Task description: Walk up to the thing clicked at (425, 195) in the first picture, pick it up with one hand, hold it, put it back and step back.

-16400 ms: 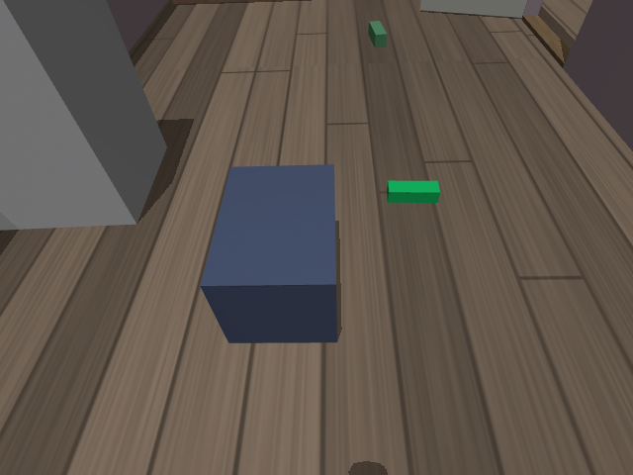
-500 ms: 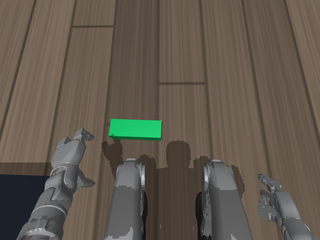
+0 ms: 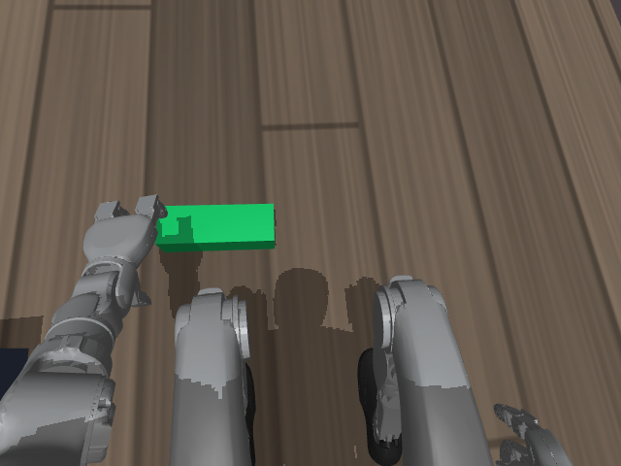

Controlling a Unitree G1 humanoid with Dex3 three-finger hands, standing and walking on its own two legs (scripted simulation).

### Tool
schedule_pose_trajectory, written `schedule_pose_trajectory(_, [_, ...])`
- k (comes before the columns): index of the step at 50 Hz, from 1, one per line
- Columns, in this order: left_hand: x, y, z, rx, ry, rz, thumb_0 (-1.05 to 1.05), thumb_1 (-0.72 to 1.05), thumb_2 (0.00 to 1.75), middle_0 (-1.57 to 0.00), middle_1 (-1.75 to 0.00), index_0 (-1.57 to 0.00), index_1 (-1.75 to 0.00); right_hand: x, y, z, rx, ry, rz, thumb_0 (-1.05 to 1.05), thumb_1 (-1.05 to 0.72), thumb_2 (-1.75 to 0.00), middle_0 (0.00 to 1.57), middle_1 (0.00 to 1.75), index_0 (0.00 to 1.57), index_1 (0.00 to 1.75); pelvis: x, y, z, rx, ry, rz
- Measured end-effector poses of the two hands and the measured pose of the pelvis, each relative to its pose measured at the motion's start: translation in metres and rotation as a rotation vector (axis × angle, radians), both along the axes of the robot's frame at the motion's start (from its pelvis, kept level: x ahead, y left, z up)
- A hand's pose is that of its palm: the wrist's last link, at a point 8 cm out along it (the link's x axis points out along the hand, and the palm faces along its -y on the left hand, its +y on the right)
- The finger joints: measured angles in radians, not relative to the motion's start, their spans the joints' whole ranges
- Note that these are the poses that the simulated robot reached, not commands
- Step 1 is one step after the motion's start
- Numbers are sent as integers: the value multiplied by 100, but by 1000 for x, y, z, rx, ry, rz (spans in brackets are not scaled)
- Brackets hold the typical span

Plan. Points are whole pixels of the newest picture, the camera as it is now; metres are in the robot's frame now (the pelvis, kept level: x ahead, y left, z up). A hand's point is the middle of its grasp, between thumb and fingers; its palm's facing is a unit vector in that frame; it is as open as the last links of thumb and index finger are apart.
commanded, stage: rise first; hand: left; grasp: from above
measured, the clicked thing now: (218, 228) +0.50 +0.18 -0.35
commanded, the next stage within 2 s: none
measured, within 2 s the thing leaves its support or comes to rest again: neither
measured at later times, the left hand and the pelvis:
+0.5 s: hand (158, 248) +0.42 +0.25 -0.21, palm faces -0.47 -0.02 -0.88, open 14.1 cm; pelvis +0.01 +0.00 -0.03, yaw -1 degrees
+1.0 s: hand (169, 243) +0.43 +0.24 -0.23, palm faces -0.46 -0.01 -0.89, open 14.1 cm; pelvis +0.02 +0.00 -0.05, yaw -1 degrees
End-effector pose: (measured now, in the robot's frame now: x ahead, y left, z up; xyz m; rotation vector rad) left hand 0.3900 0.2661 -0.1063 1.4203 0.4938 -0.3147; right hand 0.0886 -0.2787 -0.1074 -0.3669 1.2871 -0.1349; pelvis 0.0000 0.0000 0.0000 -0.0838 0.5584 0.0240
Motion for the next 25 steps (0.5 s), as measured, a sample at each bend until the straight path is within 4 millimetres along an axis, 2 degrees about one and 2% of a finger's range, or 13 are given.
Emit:
schedule_pose_trajectory(9, [14, -6, -21, 38, -20, -54, 0, -54, 103, -7, -99, -7, -100, -2, 1, -17, -2, 24, 10, 0, -90, -90, 20, 29, 21, 30, 2, 1, -17, -5, 4, -5])
schedule_pose_trajectory(25, [33, -18, -42, 66, -30, -113, 0, -52, 99, -7, -101, -8, -100, 0, 7, -41, 33, 58, 19, 0, -91, -90, 20, 29, 21, 30, 9, -2, -34, -2, 21, -14])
